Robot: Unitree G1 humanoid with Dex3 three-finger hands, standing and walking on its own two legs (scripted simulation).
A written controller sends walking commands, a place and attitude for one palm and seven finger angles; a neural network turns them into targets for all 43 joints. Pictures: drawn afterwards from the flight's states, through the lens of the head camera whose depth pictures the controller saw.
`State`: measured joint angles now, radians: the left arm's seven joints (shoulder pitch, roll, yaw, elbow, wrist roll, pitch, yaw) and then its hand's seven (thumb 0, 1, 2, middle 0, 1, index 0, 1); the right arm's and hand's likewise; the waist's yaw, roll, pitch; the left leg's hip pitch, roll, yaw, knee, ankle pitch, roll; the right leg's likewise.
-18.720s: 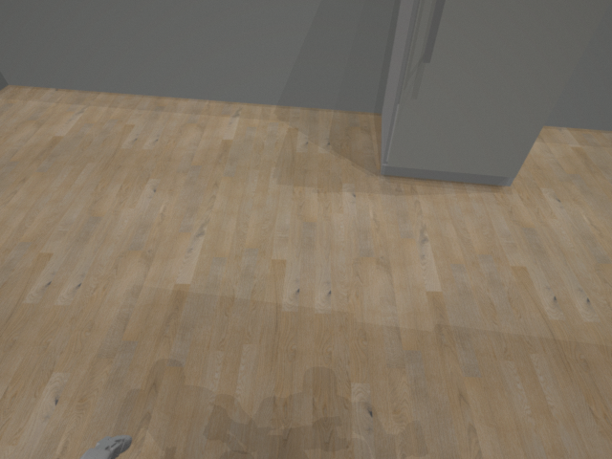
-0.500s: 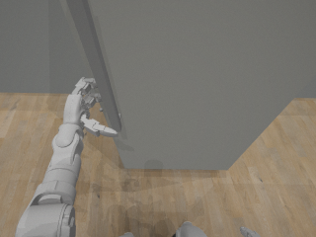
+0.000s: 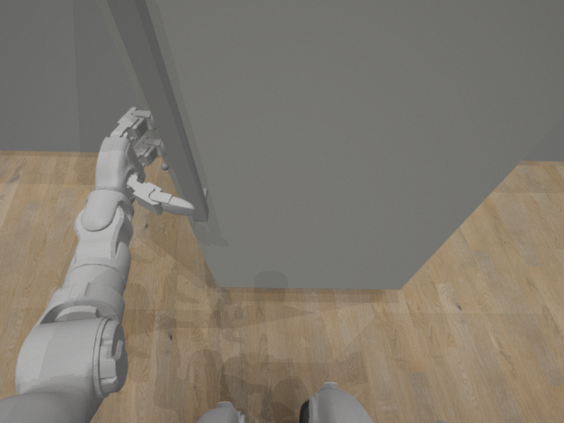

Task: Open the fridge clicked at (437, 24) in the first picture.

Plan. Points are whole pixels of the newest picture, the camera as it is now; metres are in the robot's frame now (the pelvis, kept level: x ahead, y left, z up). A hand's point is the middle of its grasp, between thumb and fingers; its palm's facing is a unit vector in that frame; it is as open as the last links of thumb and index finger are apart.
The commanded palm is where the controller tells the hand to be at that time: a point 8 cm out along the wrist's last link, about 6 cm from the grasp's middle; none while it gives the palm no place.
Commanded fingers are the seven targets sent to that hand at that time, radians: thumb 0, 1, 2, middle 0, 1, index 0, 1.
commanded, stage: slide the fingers in behind the handle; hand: left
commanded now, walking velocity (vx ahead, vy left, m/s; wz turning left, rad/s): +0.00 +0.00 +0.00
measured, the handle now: (172, 109) +0.50 +0.13 +0.15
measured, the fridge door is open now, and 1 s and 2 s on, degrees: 0 0 0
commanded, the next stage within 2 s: grip the handle and tug to test in 1.70 s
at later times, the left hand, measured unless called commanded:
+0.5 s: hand (178, 173) +0.45 +0.14 +0.08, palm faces -0.07 -1.00 -0.03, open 13.9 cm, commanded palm +0.42 +0.19 +0.08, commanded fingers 0.00 -0.50 0.30 -0.30 -1.20 -0.30 -1.20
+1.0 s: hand (194, 175) +0.45 +0.12 +0.07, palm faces -0.07 -1.00 -0.02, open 14.0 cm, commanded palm +0.42 +0.17 +0.08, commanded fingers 0.00 -0.50 0.30 -0.30 -1.20 -0.30 -1.20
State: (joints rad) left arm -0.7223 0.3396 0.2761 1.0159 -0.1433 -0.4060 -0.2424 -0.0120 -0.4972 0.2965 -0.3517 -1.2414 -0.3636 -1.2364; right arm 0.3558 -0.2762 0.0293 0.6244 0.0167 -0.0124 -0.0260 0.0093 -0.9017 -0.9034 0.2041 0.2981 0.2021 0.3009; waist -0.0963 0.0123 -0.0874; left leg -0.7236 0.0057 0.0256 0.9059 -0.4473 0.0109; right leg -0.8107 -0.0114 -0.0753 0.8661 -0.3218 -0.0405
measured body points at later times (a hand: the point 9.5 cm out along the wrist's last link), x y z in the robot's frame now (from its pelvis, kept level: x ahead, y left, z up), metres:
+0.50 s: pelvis +0.01 +0.01 +0.00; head +0.09 +0.00 +0.45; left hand +0.44 +0.19 +0.08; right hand +0.07 -0.25 -0.12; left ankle -0.01 +0.11 -0.69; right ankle +0.05 -0.10 -0.69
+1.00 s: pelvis +0.02 +0.00 +0.00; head +0.09 +0.00 +0.45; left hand +0.44 +0.17 +0.08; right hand +0.09 -0.25 -0.12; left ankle -0.01 +0.11 -0.69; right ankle +0.05 -0.10 -0.69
